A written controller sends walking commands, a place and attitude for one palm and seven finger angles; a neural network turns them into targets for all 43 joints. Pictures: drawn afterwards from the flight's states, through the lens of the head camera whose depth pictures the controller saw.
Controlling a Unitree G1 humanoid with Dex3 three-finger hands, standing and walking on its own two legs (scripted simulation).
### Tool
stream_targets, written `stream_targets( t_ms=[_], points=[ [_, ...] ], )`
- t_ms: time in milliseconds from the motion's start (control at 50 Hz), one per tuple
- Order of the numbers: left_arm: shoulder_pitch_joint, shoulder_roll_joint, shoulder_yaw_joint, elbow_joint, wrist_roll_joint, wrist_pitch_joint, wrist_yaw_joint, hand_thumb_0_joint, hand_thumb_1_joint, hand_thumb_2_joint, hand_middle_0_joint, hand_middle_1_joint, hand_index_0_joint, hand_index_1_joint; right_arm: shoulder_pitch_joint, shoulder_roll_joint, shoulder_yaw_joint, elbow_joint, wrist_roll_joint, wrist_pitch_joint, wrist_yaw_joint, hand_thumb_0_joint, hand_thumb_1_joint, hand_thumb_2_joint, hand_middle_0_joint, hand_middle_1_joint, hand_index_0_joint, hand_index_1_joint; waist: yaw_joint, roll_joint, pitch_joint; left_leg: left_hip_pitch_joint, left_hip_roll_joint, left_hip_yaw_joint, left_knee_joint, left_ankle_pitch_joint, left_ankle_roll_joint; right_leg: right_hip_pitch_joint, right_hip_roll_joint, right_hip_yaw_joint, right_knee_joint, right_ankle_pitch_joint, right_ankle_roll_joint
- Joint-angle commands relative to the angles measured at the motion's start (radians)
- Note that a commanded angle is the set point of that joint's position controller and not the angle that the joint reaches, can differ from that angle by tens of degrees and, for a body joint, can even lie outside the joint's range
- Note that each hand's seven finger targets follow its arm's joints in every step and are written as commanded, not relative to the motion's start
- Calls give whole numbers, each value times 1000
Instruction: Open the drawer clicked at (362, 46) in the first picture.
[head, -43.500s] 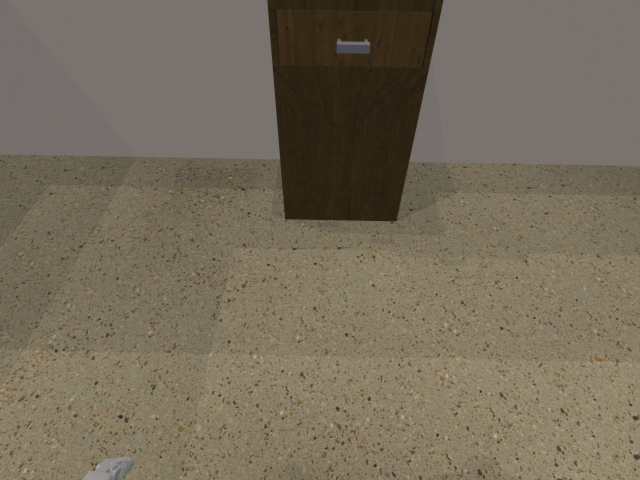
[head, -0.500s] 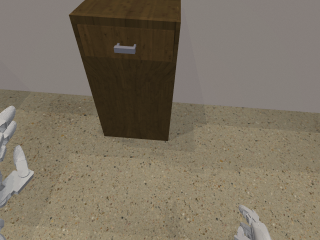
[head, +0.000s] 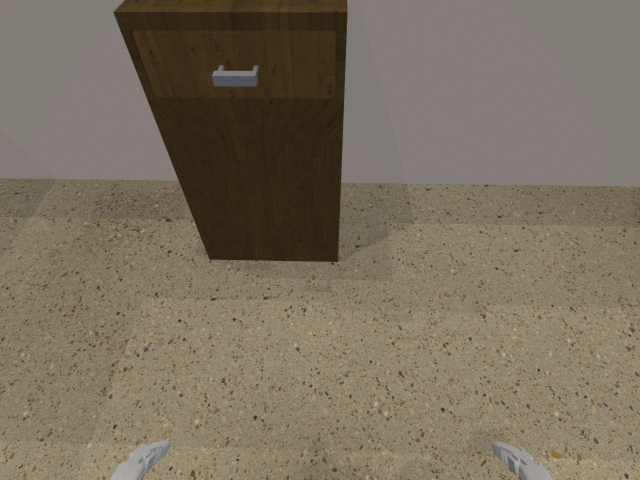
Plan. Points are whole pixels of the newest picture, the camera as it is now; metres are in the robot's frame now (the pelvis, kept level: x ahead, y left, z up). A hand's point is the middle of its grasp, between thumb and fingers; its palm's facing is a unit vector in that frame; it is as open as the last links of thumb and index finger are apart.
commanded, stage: let the arm hang, fingers relaxed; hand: left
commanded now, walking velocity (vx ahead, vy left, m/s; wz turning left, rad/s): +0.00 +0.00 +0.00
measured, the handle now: (236, 73) +0.95 +0.23 +0.02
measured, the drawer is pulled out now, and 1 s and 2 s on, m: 0.00 0.00 0.00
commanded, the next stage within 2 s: look to check the result in 0.86 s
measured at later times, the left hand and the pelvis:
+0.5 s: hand out of the picture +0.01 +0.24 -0.14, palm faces +0.01 -0.93 -0.37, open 7.4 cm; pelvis +0.01 -0.02 +0.02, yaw +1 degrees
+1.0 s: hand out of the picture +0.13 +0.20 -0.14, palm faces -0.04 -0.95 -0.32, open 7.3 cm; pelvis +0.04 -0.03 +0.02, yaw +0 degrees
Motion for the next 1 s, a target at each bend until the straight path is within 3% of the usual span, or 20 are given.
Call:
stream_targets(
  t_ms=[0, 60, 140, 340, 480, 540, 840, 980],
  points=[
    [-41, 225, 51, 36, -13, -64, 21, 0, 900, 900, -200, -300, -200, -300, -3, -180, -52, -32, 0, -5, -11, 0, -900, -900, 200, 300, 200, 300, 15, 27, -80, 100, 100, -187, -162, 34, -3, 9, -85, 132, -188, -42, -60],
    [-5, 217, 42, 163, -19, -65, 21, 0, 900, 900, -200, -300, -200, -300, 0, -178, -50, 15, 2, 5, -15, 0, -900, -900, 200, 300, 200, 300, 32, 128, -71, 61, 107, -215, -249, -133, -5, 70, -63, 120, -201, -63, -55],
    [15, 203, 38, 282, -24, -69, 21, 0, 900, 900, -200, -300, -200, -300, 45, -169, -55, 78, 6, 12, -24, 0, -900, -900, 200, 300, 200, 300, 30, 125, -78, 86, 108, -219, -277, -192, -10, 89, -70, 113, -243, -78, -63],
    [-20, 201, 30, 427, -27, -77, 28, 0, 900, 900, -200, -300, -200, -300, 87, -168, -61, 178, 8, 15, -35, 0, -900, -900, 200, 300, 200, 300, 18, -9, 13, 165, 117, -188, -277, -72, -10, 36, -95, 118, -339, -76, -66],
    [-74, 238, 35, 434, -27, -86, 32, 0, 900, 900, -200, -300, -200, -300, 58, -181, -61, 200, 9, 11, -29, 0, -900, -900, 200, 300, 200, 300, 19, -74, -1, 202, 115, -166, -266, 36, -9, 59, -105, 130, -362, -21, -60],
    [-103, 242, 33, 431, -28, -87, 32, 0, 900, 900, -200, -300, -200, -300, 36, -187, -57, 208, 6, 8, -27, 0, -900, -900, 200, 300, 200, 300, 20, -63, 12, 203, 120, -169, -283, 50, -12, 67, -102, 127, -360, 2, -56],
    [-174, 259, 38, 418, -29, -99, 34, 0, 900, 900, -200, -300, -200, -300, -19, -209, -49, 214, 6, -7, -29, 0, -900, -900, 200, 300, 200, 300, 22, -7, -82, 264, 132, -157, -300, 233, -24, 201, -109, 119, -339, 258, -46],
    [-174, 266, 42, 423, -29, -100, 37, 0, 900, 900, -200, -300, -200, -300, -22, -219, -48, 212, 8, -4, -33, 0, -900, -900, 200, 300, 200, 300, 20, -15, -95, 295, 136, -146, -287, 284, -29, 221, -111, 114, -344, 339, -45]
  ],
)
